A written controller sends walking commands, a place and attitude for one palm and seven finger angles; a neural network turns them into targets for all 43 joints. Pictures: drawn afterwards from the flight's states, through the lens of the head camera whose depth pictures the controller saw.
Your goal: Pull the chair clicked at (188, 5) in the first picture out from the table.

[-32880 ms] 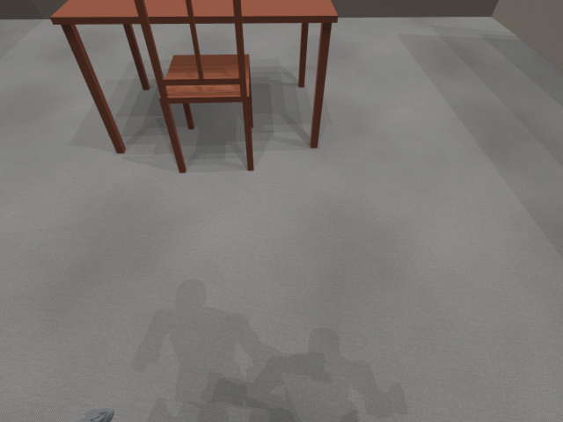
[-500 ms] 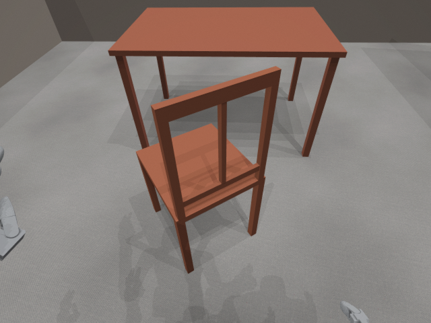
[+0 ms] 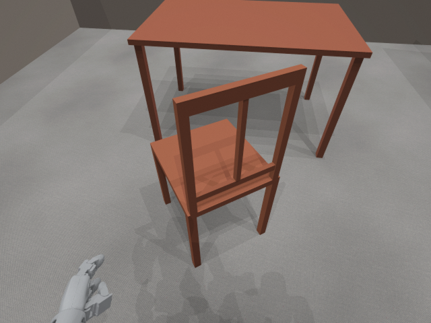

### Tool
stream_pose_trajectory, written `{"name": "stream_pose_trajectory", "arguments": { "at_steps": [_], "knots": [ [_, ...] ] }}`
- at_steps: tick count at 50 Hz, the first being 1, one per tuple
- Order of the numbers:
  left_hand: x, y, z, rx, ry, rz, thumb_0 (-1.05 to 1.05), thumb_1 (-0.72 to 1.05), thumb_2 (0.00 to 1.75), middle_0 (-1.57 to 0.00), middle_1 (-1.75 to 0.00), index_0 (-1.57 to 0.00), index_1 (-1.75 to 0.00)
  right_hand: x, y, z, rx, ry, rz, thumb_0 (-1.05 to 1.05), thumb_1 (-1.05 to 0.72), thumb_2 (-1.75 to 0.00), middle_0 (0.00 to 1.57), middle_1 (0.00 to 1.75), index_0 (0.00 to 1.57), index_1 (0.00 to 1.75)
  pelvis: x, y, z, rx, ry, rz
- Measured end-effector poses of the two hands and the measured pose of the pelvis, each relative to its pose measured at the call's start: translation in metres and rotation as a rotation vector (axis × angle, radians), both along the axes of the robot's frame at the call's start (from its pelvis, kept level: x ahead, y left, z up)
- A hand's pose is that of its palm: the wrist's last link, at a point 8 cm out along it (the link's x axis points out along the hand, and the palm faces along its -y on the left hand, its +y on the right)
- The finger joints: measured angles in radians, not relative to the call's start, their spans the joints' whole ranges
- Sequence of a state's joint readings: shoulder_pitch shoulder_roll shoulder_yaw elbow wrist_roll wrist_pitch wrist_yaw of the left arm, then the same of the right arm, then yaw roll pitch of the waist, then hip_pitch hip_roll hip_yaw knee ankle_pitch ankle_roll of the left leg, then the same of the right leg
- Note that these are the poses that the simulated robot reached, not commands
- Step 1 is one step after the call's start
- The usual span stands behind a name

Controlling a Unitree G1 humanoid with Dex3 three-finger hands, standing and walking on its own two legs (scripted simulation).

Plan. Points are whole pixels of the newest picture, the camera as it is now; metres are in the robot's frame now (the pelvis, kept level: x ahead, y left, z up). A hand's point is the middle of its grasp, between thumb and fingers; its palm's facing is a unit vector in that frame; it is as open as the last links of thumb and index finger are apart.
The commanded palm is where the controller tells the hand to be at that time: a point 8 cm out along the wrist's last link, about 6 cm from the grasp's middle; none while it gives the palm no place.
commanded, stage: let the arm hang, fingers relaxed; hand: left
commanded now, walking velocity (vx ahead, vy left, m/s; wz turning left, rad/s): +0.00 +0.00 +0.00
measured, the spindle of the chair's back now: (239, 144) +0.64 -0.05 -0.06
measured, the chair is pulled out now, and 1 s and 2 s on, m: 0.58 0.58 0.58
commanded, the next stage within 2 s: look to check the result in 0.92 s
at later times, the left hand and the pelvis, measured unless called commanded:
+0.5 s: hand out of the picture -0.02 +0.19 -0.15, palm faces -0.05 -0.97 -0.23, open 7.3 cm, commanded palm none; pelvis +0.01 +0.01 +0.02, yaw -4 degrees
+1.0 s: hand out of the picture +0.01 +0.16 -0.16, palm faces -0.04 -0.98 -0.18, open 7.3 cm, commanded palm none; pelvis +0.02 +0.00 +0.02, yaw -4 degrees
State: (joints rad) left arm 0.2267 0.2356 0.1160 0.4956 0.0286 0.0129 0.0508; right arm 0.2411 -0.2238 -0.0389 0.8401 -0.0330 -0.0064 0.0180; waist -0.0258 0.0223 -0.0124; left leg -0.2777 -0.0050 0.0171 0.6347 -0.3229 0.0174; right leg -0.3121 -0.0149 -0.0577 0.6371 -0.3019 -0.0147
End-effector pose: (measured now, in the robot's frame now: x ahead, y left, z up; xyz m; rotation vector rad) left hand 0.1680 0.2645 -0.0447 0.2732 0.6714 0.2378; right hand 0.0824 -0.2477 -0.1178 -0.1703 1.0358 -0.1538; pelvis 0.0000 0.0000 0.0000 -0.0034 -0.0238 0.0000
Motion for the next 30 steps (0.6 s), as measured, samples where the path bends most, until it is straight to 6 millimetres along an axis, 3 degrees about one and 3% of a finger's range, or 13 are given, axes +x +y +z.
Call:
{"name": "stream_pose_trajectory", "arguments": {
  "at_steps": [2,4,8,15,22,30],
  "knots": [
    [-0.035,-0.025,-0.048,-0.104,0.237,-0.02,0.01,0.91,0.9,-0.19,-0.3,-0.19,-0.29,-0.017,0.004,0.001,-0.008,0.053,-0.029,0.01,-0.91,-0.9,0.2,0.3,0.2,0.3,0.001,0.003,0.003,0.01,-0.005,-0.023],
    [-0.076,-0.05,-0.078,-0.19,0.434,-0.05,0.01,0.91,0.9,-0.19,-0.3,-0.19,-0.29,-0.034,0.008,0.003,-0.014,0.107,-0.057,0.01,-0.91,-0.9,0.2,0.3,0.2,0.3,0.002,0.005,0.006,0.013,-0.008,-0.042],
    [-0.115,-0.036,-0.085,-0.189,0.53,0.041,-0.05,1.04,0.9,-0.21,-0.3,-0.21,-0.3,-0.069,0.017,0.004,-0.01,0.244,-0.084,0.01,-0.91,-0.9,0.2,0.3,0.2,0.3,0.001,0.004,0.014,0.002,-0.005,-0.046],
    [-0.171,-0.012,-0.077,-0.121,0.73,0.055,-0.03,0.98,0.9,-0.2,-0.3,-0.2,-0.29,-0.111,0.035,-0.005,0.043,0.379,-0.132,0.01,-0.91,-0.9,0.2,0.3,0.2,0.3,0.003,0.01,0.019,-0.001,0.004,-0.053],
    [-0.189,-0.014,-0.071,-0.108,0.799,0.067,0.0,0.93,0.9,-0.2,-0.3,-0.2,-0.29,-0.129,0.05,-0.013,0.092,0.437,-0.152,0.0,-0.91,-0.9,0.2,0.3,0.2,0.3,0.007,0.013,0.02,0.003,0.008,-0.058],
    [-0.169,-0.041,-0.077,-0.157,0.753,0.035,0.0,0.91,0.9,-0.2,-0.3,-0.2,-0.29,-0.126,0.059,-0.016,0.113,0.426,-0.165,0.0,-0.91,-0.9,0.2,0.3,0.2,0.3,0.011,0.012,0.02,0.007,0.003,-0.066]
  ]
}}
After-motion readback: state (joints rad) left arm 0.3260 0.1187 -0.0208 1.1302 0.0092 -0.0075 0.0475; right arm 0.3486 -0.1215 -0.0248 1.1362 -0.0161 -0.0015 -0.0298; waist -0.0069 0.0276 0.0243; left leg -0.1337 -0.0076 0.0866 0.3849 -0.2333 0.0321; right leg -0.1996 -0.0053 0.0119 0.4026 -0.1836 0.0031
